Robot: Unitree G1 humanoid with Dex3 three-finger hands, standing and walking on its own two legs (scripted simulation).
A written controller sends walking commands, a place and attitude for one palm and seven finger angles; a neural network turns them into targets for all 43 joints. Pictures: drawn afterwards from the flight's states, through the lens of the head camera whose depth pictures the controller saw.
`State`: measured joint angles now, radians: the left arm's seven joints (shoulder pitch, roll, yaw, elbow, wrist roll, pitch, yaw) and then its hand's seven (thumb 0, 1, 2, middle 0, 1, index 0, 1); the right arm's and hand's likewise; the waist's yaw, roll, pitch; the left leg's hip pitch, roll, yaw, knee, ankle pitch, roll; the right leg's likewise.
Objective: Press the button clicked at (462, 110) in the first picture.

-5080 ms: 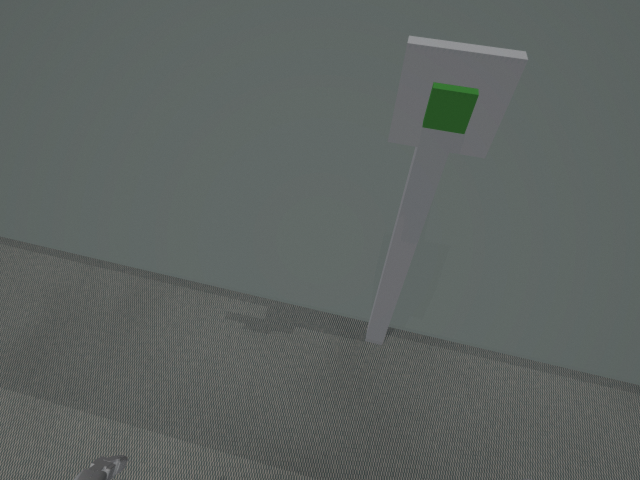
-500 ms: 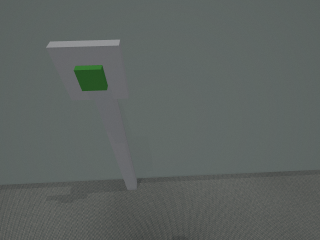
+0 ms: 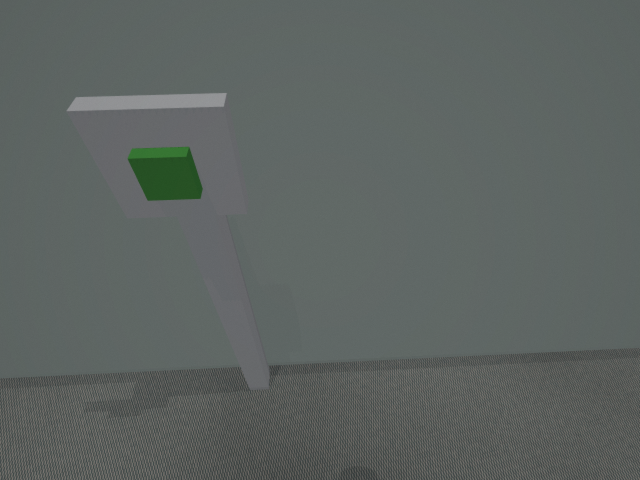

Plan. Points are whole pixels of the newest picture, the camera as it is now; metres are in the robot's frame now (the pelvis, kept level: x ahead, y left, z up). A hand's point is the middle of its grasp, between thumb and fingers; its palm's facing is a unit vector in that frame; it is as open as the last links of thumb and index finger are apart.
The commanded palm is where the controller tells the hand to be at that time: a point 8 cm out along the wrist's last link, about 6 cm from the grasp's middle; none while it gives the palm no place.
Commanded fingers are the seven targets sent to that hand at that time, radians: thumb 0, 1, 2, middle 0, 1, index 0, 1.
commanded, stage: come to a stop and stand still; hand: left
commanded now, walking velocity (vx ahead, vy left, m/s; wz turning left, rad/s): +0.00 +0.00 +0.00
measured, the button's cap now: (168, 172) +0.44 +0.23 +0.15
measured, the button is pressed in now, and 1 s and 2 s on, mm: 0 0 0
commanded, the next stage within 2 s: look again from close up in 0.34 s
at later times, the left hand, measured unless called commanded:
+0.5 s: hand out of the picture +0.00 +0.16 -0.17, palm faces +0.05 -0.98 -0.20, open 7.4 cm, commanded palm none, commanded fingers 0.00 0.90 0.90 -0.20 -0.30 -0.20 -0.30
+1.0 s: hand out of the picture -0.02 +0.16 -0.18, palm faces +0.07 -0.98 -0.19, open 7.4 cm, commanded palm none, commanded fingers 0.00 0.90 0.90 -0.20 -0.30 -0.20 -0.30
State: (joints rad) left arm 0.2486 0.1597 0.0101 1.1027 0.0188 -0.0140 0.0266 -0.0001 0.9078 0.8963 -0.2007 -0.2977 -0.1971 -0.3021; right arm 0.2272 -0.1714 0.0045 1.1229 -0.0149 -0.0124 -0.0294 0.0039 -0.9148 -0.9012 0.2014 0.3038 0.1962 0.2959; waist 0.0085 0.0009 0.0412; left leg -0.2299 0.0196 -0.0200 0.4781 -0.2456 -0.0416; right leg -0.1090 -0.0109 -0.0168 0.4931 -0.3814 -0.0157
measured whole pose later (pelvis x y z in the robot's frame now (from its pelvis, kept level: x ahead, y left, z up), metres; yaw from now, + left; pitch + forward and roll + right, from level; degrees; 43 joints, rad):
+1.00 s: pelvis +0.00 -0.01 +0.00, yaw +1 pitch -1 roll +1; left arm 0.31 0.14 0.01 1.12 0.02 -0.01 0.03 0.00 0.91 0.90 -0.20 -0.30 -0.20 -0.30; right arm 0.25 -0.15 0.01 1.15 -0.01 -0.01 -0.04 0.01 -0.92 -0.90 0.20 0.30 0.20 0.30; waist 0.02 -0.01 0.05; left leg -0.20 0.03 -0.04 0.47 -0.24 -0.05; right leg -0.06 0.01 -0.04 0.45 -0.37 -0.03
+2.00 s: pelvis -0.06 +0.02 -0.04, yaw +0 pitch +4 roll -1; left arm 0.47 0.20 0.15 -0.24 -0.21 -0.24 0.01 0.02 0.90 0.90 -1.22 -1.41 -1.22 -1.42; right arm 0.31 -0.22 0.02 0.57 0.02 -0.18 -0.07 0.01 -0.90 -0.90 0.21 0.30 0.20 0.30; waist 0.01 0.03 -0.07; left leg -0.62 0.04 -0.03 0.87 -0.33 -0.02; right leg -0.48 0.00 -0.03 0.87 -0.47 0.00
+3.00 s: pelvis -0.05 +0.01 -0.01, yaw +1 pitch -2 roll -1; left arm 0.22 0.27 0.29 -0.27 -0.29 0.12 -0.18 0.02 0.90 0.90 -1.30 -1.50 -1.30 -1.50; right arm 0.23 -0.25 0.06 0.61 0.05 -0.24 -0.10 0.01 -0.90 -0.90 0.20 0.30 0.20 0.30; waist 0.05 0.04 -0.05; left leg -0.32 0.03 -0.03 0.60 -0.24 -0.03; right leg -0.18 0.00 -0.05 0.59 -0.37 0.00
